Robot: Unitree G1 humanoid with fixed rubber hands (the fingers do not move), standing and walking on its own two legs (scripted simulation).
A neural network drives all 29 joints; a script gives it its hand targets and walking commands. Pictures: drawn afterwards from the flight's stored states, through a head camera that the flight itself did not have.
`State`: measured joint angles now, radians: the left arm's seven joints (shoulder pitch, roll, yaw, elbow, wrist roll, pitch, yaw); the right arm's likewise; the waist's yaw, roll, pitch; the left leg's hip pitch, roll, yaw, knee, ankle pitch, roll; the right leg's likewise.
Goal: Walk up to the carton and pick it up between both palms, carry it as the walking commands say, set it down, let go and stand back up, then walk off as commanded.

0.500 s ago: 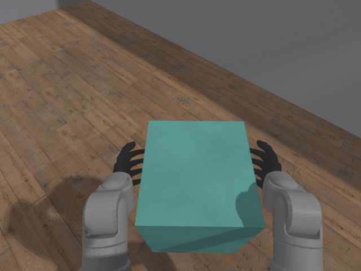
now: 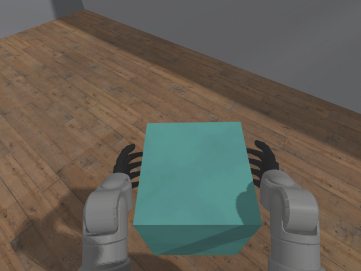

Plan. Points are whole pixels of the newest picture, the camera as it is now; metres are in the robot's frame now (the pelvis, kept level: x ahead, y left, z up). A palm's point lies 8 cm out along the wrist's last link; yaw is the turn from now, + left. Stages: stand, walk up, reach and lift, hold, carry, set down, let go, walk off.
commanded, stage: carry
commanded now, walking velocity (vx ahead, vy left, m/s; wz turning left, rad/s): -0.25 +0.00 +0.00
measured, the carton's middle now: (194, 193) +0.29 +0.00 +0.01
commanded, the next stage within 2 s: none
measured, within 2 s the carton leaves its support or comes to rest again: neither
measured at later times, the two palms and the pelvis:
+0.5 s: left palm out of the picture +0.07 +0.12 +0.08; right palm out of the picture +0.06 -0.17 +0.07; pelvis -0.20 -0.01 +0.00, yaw -1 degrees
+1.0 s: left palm out of the picture -0.14 +0.18 +0.08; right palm out of the picture -0.12 -0.10 +0.10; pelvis -0.40 +0.02 +0.01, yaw +1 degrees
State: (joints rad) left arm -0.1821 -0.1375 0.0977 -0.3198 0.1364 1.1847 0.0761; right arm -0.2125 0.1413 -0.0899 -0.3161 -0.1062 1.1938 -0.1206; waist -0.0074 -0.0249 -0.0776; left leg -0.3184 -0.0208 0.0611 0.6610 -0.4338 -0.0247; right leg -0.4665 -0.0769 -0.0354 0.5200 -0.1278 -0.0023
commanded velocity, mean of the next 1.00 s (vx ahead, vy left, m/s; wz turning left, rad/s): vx -0.25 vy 0.00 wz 0.00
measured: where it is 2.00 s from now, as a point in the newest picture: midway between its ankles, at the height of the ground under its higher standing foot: outside the picture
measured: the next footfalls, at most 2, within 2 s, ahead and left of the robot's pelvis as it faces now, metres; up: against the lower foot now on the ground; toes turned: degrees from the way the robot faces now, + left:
left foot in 0.04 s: -0.02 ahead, +0.12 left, +0.00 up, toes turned +3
right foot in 0.42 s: -0.18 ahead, -0.12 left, +0.00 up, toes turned -4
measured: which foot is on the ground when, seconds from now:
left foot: up 0.00-0.02, down 0.04-0.44, up 0.46-0.78, down 0.80-1.00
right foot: down 0.00-0.04, up 0.06-0.40, down 0.42-0.80, up 0.82-1.00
